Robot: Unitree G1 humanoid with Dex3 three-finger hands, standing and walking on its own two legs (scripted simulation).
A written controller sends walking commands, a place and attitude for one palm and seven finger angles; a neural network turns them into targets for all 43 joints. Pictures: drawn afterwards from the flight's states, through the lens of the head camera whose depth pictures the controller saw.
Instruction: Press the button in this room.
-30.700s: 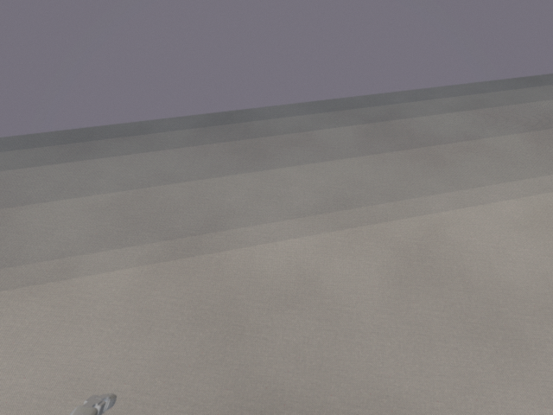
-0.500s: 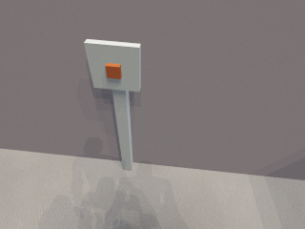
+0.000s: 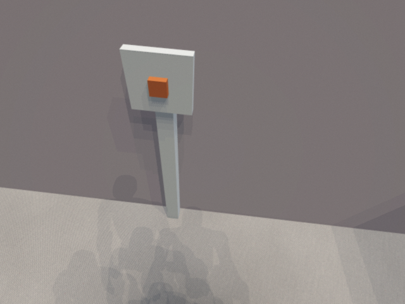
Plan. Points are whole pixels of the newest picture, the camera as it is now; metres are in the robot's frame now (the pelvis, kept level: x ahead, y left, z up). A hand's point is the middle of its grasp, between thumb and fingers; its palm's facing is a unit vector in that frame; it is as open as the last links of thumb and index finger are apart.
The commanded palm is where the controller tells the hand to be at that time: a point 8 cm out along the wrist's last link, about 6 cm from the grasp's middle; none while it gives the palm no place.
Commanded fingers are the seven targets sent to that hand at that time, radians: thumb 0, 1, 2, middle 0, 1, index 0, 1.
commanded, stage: look again from close up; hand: left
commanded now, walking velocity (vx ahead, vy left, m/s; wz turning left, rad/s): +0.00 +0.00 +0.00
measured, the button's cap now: (158, 86) +0.64 +0.17 +0.09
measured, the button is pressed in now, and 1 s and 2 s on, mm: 0 0 0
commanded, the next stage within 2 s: shuffle to correct the standing spot in 0.34 s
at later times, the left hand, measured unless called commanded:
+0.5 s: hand out of the picture +0.00 +0.16 -0.18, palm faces +0.04 -0.99 -0.15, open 7.4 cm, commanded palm none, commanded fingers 0.00 0.90 0.90 -0.20 -0.30 -0.20 -0.30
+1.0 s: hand out of the picture +0.12 +0.15 -0.18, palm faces -0.01 -0.99 -0.11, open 7.4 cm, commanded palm none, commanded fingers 0.00 0.90 0.90 -0.20 -0.30 -0.20 -0.30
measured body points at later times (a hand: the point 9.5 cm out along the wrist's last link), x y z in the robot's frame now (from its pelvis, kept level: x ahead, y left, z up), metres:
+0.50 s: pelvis +0.03 +0.00 +0.00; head +0.03 +0.01 +0.45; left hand +0.00 +0.21 -0.16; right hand +0.04 -0.22 -0.15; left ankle +0.07 +0.07 -0.74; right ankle +0.06 -0.13 -0.74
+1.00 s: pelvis +0.15 +0.00 +0.00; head +0.17 +0.02 +0.45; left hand +0.12 +0.21 -0.17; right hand +0.14 -0.22 -0.15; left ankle +0.10 +0.07 -0.74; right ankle +0.08 -0.12 -0.68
